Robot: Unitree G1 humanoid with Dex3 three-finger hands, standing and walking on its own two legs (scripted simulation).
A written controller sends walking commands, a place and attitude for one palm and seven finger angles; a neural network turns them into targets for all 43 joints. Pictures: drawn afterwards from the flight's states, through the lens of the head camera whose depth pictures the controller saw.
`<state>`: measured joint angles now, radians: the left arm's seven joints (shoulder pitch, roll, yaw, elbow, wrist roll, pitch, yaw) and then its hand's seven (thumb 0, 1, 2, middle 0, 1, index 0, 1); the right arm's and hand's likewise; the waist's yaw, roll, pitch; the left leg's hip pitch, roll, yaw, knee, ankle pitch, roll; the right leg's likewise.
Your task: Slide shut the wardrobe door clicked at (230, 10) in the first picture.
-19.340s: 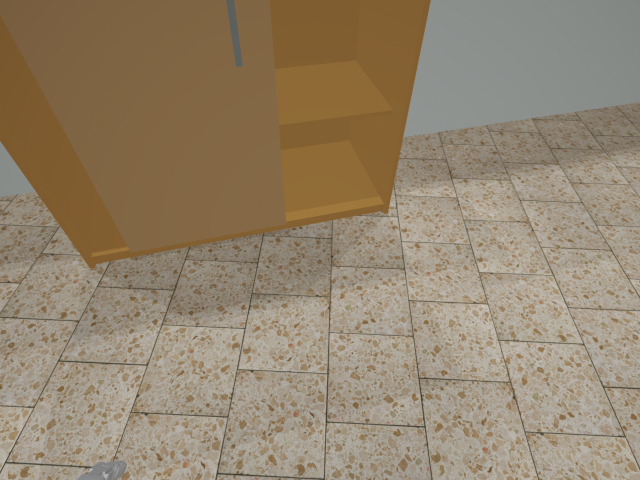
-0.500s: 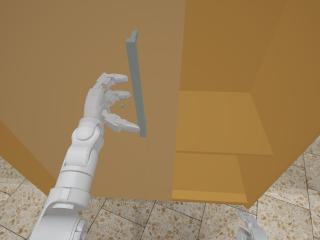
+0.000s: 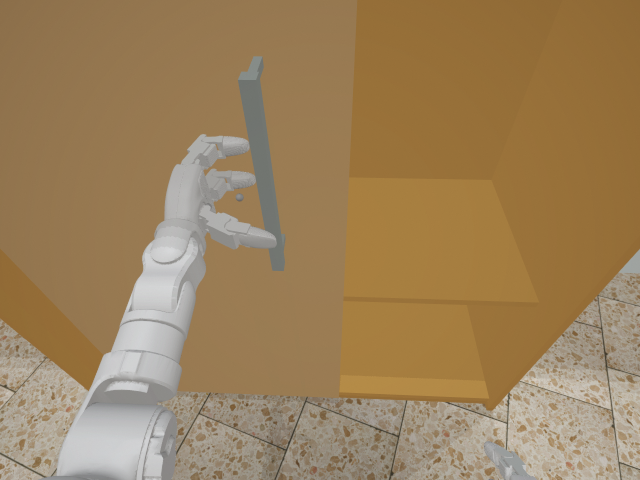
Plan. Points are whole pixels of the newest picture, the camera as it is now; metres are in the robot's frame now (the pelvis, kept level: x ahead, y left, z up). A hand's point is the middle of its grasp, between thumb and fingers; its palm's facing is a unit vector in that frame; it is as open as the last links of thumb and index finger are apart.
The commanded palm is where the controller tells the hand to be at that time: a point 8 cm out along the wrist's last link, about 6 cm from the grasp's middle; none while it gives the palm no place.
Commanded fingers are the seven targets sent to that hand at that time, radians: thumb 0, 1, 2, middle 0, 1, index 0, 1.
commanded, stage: slide the fingers in behind the handle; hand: left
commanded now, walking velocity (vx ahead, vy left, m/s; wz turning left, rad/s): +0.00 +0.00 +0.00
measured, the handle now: (269, 182) +0.45 +0.09 +0.15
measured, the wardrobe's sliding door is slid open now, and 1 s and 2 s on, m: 0.45 0.45 0.45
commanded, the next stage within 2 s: move the hooked fingers beside the handle in 0.62 s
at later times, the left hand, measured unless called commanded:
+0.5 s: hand (242, 201) +0.41 +0.12 +0.15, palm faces -0.01 -1.00 -0.01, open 13.9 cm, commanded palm +0.39 +0.16 +0.15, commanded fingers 0.00 -0.50 0.30 -0.30 -1.20 -0.30 -1.20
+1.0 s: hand (247, 202) +0.42 +0.11 +0.15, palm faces +0.00 -1.00 -0.02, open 13.8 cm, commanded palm +0.39 +0.16 +0.15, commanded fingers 0.00 -0.50 0.30 -0.30 -1.20 -0.30 -1.20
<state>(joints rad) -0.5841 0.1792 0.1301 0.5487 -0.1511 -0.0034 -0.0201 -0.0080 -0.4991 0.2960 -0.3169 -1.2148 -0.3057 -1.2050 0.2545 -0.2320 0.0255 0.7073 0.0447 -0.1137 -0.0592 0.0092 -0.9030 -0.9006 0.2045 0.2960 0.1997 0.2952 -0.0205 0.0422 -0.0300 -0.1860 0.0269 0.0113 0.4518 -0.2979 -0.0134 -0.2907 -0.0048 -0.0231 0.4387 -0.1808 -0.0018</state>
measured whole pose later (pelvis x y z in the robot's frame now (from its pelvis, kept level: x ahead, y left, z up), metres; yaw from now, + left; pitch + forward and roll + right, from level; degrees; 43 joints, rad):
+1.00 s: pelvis +0.01 +0.00 +0.00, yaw +1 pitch +3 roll +0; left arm -0.58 0.14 0.07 0.55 -0.14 -0.03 0.01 -0.01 -0.50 0.30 -0.35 -1.25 -0.32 -1.23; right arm 0.24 -0.22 0.03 0.71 0.04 -0.14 -0.05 0.01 -0.90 -0.90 0.20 0.30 0.20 0.30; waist 0.00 0.04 -0.02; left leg -0.20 0.02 0.00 0.46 -0.31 -0.01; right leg -0.30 -0.01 -0.03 0.45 -0.20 0.00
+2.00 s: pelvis +0.00 +0.00 +0.00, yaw -1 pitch +3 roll +0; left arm -0.56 0.23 0.18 0.56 -0.16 -0.04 -0.09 -0.01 -0.50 0.30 -0.38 -1.24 -0.34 -1.22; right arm 0.26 -0.23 0.03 0.69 0.05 -0.11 -0.06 0.01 -0.90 -0.90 0.20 0.30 0.20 0.30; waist -0.03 0.04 -0.03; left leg -0.19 0.03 0.02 0.45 -0.30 -0.01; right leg -0.30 0.00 -0.01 0.43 -0.18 0.00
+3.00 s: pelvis +0.01 +0.00 +0.00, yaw +0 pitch +2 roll -1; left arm -0.49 0.23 0.17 0.46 -0.17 0.01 -0.09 -0.01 -0.50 0.30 -0.30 -1.20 -0.31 -1.21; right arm 0.25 -0.23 0.03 0.68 0.05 -0.12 -0.06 0.01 -0.90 -0.90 0.21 0.30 0.20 0.30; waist -0.01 0.05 -0.03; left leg -0.17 0.02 0.01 0.45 -0.31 -0.01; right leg -0.27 -0.01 -0.03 0.43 -0.19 0.00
